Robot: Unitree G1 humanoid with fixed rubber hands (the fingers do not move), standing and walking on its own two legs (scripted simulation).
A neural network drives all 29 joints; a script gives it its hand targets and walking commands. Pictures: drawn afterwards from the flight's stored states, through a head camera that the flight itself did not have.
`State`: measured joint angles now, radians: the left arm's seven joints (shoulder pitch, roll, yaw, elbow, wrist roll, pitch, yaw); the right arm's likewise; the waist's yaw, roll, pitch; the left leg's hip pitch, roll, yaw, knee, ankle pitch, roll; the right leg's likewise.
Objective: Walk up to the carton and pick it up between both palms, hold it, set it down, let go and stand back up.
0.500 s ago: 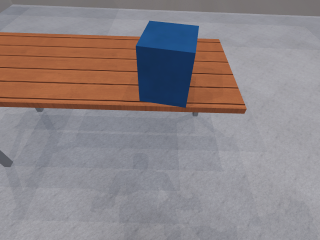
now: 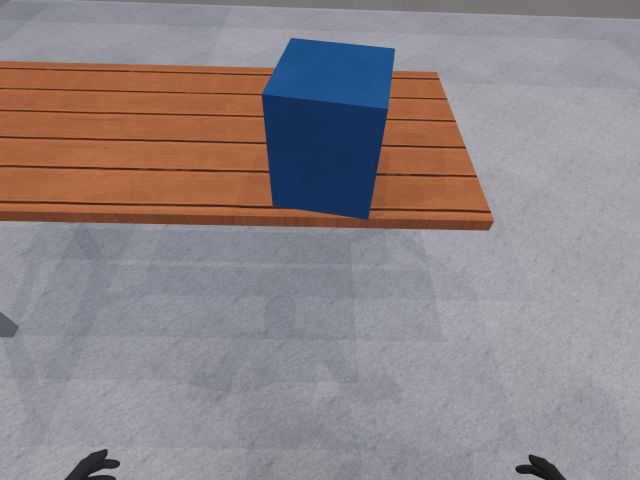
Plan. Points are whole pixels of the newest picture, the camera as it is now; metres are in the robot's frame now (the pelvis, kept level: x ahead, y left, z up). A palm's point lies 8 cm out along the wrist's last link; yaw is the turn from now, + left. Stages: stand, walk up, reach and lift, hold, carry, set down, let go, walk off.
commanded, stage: walk up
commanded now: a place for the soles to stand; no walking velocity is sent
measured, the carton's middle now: (330, 131) +0.72 +0.00 +0.02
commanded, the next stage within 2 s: none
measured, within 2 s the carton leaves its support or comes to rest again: neither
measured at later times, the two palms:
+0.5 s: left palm out of the picture +0.11 +0.33 -0.09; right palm out of the picture +0.11 -0.30 -0.09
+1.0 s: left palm (90, 412) +0.21 +0.31 -0.07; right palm (562, 426) +0.22 -0.33 -0.09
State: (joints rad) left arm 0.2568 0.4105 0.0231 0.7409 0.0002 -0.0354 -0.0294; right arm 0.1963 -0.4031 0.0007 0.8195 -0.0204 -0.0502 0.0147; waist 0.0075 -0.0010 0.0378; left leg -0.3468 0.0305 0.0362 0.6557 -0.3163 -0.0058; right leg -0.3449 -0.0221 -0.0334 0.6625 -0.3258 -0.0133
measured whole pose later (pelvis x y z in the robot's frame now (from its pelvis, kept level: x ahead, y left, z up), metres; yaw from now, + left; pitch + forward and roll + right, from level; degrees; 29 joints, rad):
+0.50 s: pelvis +0.04 +0.01 +0.00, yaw +0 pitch +1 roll +0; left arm 0.29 0.42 0.05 0.79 0.00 -0.04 -0.03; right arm 0.25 -0.43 0.00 0.87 -0.02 -0.08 0.03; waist 0.01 -0.01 0.03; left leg -0.30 0.02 0.04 0.65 -0.36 0.02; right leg -0.32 -0.04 -0.03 0.71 -0.37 -0.02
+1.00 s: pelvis +0.15 -0.01 +0.01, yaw +1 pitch -2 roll +1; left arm 0.31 0.41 0.06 0.79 0.00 -0.07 -0.04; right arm 0.28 -0.45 0.00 0.87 -0.02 -0.05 0.05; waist 0.00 0.01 0.05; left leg -0.52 0.04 -0.01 0.95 -0.31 0.02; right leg -0.29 -0.03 -0.06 0.56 -0.24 -0.04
